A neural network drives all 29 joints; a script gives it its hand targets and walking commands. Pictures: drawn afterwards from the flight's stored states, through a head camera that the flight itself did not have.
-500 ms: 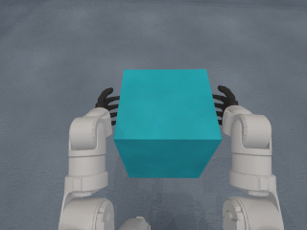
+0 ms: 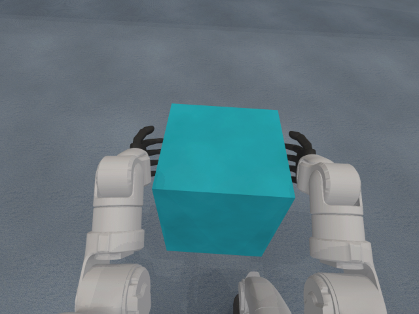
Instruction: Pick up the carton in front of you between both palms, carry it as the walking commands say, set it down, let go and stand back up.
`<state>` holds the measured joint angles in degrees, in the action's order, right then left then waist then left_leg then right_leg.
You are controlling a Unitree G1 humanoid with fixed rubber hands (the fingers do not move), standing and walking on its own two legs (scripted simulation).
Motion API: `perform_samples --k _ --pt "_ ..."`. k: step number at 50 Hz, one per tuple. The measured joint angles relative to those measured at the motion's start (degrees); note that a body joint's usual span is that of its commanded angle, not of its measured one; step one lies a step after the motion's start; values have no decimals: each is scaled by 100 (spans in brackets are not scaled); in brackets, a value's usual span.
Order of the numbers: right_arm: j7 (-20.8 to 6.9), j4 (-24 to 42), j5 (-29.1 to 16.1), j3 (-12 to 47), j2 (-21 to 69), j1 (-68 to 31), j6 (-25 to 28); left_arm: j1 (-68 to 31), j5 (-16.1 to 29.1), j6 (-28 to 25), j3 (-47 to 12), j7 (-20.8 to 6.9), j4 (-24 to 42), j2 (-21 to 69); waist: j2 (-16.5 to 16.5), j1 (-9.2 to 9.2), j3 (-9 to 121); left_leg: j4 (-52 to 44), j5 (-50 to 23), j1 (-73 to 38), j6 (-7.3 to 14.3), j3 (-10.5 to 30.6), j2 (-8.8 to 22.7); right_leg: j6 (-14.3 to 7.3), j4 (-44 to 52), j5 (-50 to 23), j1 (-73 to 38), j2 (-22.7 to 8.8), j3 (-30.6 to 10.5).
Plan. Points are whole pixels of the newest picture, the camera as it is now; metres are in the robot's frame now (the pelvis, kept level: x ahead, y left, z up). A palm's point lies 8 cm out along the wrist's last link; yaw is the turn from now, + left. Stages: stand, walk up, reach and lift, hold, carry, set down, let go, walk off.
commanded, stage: carry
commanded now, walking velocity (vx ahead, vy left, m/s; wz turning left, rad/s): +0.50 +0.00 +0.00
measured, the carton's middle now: (219, 184) +0.36 -0.02 +0.01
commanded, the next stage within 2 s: none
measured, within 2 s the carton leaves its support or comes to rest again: neither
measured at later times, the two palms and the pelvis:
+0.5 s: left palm (142, 69) +0.63 +0.15 +0.11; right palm (263, 70) +0.64 -0.15 +0.10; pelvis +0.33 -0.01 +0.02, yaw +1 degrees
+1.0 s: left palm (155, 21) +0.90 +0.14 +0.10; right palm (250, 23) +0.89 -0.16 +0.10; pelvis +0.64 +0.00 +0.01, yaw -2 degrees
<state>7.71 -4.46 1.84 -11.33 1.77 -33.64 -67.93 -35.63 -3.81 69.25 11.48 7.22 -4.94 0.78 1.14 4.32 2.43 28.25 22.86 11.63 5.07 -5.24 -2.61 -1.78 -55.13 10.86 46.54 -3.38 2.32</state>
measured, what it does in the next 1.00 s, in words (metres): walks ahead: right foot, then left foot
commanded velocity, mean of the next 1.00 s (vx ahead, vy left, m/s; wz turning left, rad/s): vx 0.50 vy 0.00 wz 0.00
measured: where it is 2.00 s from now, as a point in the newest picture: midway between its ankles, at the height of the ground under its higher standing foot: (198, 143)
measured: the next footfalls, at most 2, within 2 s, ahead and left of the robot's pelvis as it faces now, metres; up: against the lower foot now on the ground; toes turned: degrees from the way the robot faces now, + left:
right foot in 0.12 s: +0.28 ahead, -0.09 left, +0.00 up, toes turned -6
left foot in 0.60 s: +0.55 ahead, +0.11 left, +0.00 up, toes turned +9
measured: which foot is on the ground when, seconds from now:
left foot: down 0.00-0.14, up 0.16-0.58, down 0.60-1.00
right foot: up 0.00-0.10, down 0.12-0.62, up 0.64-1.00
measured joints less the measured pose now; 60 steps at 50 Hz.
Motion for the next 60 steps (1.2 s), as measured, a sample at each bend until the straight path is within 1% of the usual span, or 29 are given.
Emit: perform_samples --k 3,5,6,7,8,10,11,12,14,19,23,28,29,30,31,32,34,36,39,43,47,50,52,53,54,55,57,58,60 --pt "11 155 -43 4 4 -64 64 51 -22 -31 54 5 313 43 -22 3 -7 -147 310 -451 -87 18 42 -141 1347 -638 -374 160 256" --pt "6 178 -46 -5 -14 -93 81 52 -34 -70 60 5 351 68 -48 -29 19 81 553 -678 -168 3 91 -257 2258 -1071 -917 331 500" --pt "-10 169 -44 -20 -41 -81 76 37 -58 -91 39 5 299 93 -30 -57 47 487 653 -686 -226 -30 104 -320 2664 -1209 -1305 371 620" --pt "-40 113 -47 -17 -108 -112 89 28 -102 -149 30 7 234 142 -140 -147 50 1104 597 -539 -290 -38 217 -400 2643 -846 -1457 450 686" --pt "-75 19 -51 -39 -169 -167 118 -15 -155 -214 18 8 138 179 -239 -237 5 2006 561 -218 -406 126 252 -447 2428 -576 -1465 508 732" --pt "-128 -140 -25 -56 -210 -147 149 -4 -214 -277 -21 7 -50 214 -225 -392 -64 3637 540 526 -484 380 169 -475 2294 -295 -1619 519 735" --pt "-123 -179 8 -40 -179 -100 139 78 -204 -269 -39 13 -67 217 -183 -452 -89 4061 426 852 -494 416 159 -436 2388 -270 -1770 509 717" --pt "-121 -183 61 -32 -129 -46 117 179 -182 -251 -45 19 -44 216 -143 -499 -113 4219 282 1148 -508 419 185 -426 2528 -247 -1939 498 700" --pt "-124 -106 160 -7 -18 68 72 380 -113 -231 -34 22 71 208 -83 -570 -157 3989 38 1637 -543 381 295 -418 2855 -208 -2288 465 662" --pt "-131 407 355 54 263 508 129 805 -16 -312 49 10 521 296 -46 -682 -106 2344 -371 2297 -649 238 571 -334 3535 -61 -3084 381 550" --pt "-139 1043 475 96 488 1050 179 1169 -62 -372 63 -76 964 466 -77 -643 83 1073 -1154 2319 -652 62 633 -189 3849 229 -3708 328 482" --pt "-203 1857 549 112 717 1830 106 1817 -246 -340 -69 -209 1601 782 -74 -540 443 -252 -1986 1742 -591 -348 491 50 3773 932 -4448 254 435" --pt "-225 1944 551 175 698 1936 72 1963 -300 -321 -122 -208 1730 832 -75 -532 505 -483 -2019 1508 -553 -476 455 104 3507 1185 -4513 227 420" --pt "-242 1952 542 261 673 2010 62 2095 -330 -290 -195 -219 1831 798 -23 -513 569 -501 -2069 1354 -393 -558 410 150 3019 1481 -4453 145 423" --pt "-252 1874 545 362 656 2066 87 2212 -339 -258 -220 -223 1880 757 97 -468 615 -237 -1893 1355 -233 -649 354 169 2247 1523 -4188 -4 386" --pt "-255 1786 551 441 647 2100 68 2326 -347 -203 -227 -223 1915 730 124 -416 642 -33 -1642 1332 -134 -695 350 178 1332 1520 -3812 -17 249" --pt "-254 1707 549 526 628 2192 -45 2496 -362 -67 -272 -220 1942 704 49 -351 644 7 -1308 1132 -75 -705 395 126 -180 1574 -3015 88 85" --pt "-246 1742 526 551 607 2328 -145 2580 -370 42 -347 -209 1937 696 -5 -318 636 -222 -1244 836 -146 -683 412 84 -721 1321 -2368 63 111" --pt "-238 1829 498 554 588 2462 -200 2630 -381 100 -443 -206 1935 685 -29 -292 644 -643 -1185 368 -172 -648 401 142 -261 805 -1717 -107 182" --pt "-242 1893 477 554 581 2522 -181 2682 -395 77 -507 -207 1984 680 -66 -299 713 -1110 -1036 -251 -260 -604 410 277 1055 108 -1331 -279 285" --pt "-249 1978 480 596 581 2513 -175 2730 -385 70 -511 -207 2126 675 -75 -339 762 -1325 -703 -858 -417 -583 448 285 2069 -475 -1335 -286 479" --pt "-256 2056 499 624 584 2487 -198 2743 -366 77 -500 -207 2228 673 -95 -345 792 -1272 -302 -1263 -579 -554 494 213 2530 -675 -1545 -208 686" --pt "-260 2104 520 604 589 2445 -232 2683 -354 88 -485 -207 2234 678 -140 -343 781 -896 138 -1415 -711 -495 589 132 2843 -554 -1870 -101 897" --pt "-263 2111 528 560 572 2412 -238 2623 -351 55 -499 -208 2161 688 -243 -359 765 -426 439 -1342 -754 -463 730 -8 2801 -744 -1957 -19 975" --pt "-267 2076 522 502 537 2394 -233 2551 -362 -9 -533 -208 2009 699 -358 -396 743 359 460 -1048 -744 -382 899 -127 2535 -629 -1933 33 1060" --pt "-269 2029 512 454 501 2394 -235 2484 -379 -48 -565 -207 1853 709 -375 -452 709 1320 435 -619 -727 -169 908 -197 2357 -408 -1938 36 1093" --pt "-272 1935 502 396 489 2396 -255 2460 -395 -55 -591 -198 1699 714 -319 -501 586 3000 374 308 -631 149 756 -224 2421 -123 -2139 13 1102" --pt "-271 1910 515 380 531 2409 -256 2506 -387 -53 -583 -197 1699 708 -290 -511 529 3469 253 708 -580 181 717 -167 2571 -117 -2287 8 1095" --pt "-267 1926 552 413 604 2470 -227 2638 -344 -70 -557 -199 1789 692 -265 -535 438 3644 -109 1330 -526 149 739 -135 2922 -115 -2615 30 1078"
